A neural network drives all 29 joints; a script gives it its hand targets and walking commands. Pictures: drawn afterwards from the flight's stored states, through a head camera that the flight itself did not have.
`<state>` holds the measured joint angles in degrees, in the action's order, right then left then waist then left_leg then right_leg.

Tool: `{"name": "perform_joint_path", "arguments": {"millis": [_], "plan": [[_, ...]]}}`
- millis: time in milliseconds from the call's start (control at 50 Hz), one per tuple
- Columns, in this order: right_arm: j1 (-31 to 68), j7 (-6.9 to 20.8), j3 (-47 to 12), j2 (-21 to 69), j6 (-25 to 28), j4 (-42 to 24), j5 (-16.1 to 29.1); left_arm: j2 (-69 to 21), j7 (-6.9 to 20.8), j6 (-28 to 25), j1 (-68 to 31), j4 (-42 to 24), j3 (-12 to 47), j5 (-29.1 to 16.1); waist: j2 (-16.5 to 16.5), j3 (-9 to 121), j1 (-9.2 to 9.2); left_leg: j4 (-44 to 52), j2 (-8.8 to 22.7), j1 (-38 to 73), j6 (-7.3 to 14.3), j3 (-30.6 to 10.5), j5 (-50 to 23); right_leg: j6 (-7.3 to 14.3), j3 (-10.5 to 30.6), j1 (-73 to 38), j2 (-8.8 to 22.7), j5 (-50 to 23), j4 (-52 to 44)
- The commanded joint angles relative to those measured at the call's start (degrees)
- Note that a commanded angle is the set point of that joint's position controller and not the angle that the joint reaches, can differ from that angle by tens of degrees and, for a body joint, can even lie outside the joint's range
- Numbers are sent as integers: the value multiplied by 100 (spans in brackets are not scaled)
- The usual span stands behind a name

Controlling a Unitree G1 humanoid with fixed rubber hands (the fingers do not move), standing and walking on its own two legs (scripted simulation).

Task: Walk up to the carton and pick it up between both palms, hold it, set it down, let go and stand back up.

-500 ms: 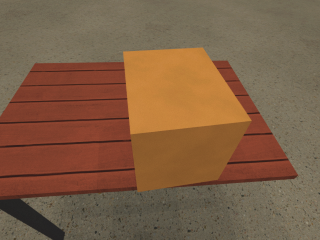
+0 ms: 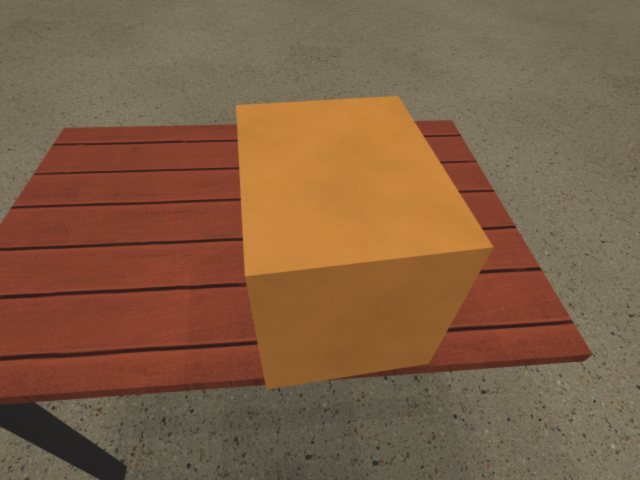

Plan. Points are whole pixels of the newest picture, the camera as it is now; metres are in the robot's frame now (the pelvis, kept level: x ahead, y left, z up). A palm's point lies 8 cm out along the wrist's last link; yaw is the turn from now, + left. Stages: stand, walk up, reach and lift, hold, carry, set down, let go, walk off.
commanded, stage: stand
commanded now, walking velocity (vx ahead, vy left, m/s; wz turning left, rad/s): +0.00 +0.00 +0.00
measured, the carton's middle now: (334, 237) +0.43 +0.00 +0.06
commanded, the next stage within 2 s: none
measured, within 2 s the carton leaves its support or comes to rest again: neither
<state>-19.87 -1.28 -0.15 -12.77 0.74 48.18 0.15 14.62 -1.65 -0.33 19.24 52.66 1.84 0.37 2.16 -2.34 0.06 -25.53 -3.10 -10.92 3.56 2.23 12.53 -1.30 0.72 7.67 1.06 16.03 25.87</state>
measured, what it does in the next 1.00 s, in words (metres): stands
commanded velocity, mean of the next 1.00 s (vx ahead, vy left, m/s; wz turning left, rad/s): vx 0.00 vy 0.00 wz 0.00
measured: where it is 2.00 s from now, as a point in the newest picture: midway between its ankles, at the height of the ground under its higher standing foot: outside the picture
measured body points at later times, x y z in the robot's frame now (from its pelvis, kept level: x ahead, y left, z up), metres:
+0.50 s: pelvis +0.00 -0.01 +0.00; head +0.01 +0.01 +0.45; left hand +0.01 +0.24 -0.15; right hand +0.03 -0.26 -0.13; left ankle +0.02 +0.08 -0.74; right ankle -0.02 -0.13 -0.74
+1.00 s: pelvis +0.01 -0.01 +0.00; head +0.01 +0.01 +0.45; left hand +0.01 +0.23 -0.16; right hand +0.03 -0.25 -0.14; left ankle +0.02 +0.08 -0.74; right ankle -0.02 -0.13 -0.74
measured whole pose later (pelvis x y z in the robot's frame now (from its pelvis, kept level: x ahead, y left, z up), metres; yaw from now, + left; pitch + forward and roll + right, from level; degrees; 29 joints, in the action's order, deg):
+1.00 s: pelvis +0.01 -0.01 +0.00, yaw +1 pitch -2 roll +0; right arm -18.5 -2.3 -0.7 -10.8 0.8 56.4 0.2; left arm 12.6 -2.4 -0.2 18.3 58.7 1.9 0.0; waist 1.9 -2.7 0.1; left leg -24.0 -2.8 -10.1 2.8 0.9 12.0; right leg -0.6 -0.5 6.2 0.7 15.6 23.8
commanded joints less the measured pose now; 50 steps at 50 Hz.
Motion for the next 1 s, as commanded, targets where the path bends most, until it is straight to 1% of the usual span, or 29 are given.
{"name": "perform_joint_path", "arguments": {"millis": [0,700,800,880,980], "plan": [[-283,-44,208,-825,89,-232,2,708,-35,-61,380,-203,-171,-6,-209,-221,3,667,862,-19,-140,-918,-599,161,491,348,535,-600,-511],[-240,-119,133,-636,74,464,3,512,-88,-37,381,336,-132,-32,-205,-253,-4,728,854,54,-172,-940,-624,159,386,281,535,-618,-650],[-241,-127,125,-596,71,538,4,483,-97,-36,380,387,-132,-33,-249,-256,-3,732,851,42,-170,-941,-640,162,380,257,542,-626,-667],[-250,-133,118,-573,75,587,1,468,-103,-39,365,417,-130,-37,-212,-252,-6,717,852,64,-173,-935,-745,164,367,244,546,-678,-671],[-238,-141,114,-553,76,645,1,439,-111,-40,359,457,-130,-39,-242,-257,-5,699,851,79,-174,-925,-849,169,362,227,558,-727,-686]]}}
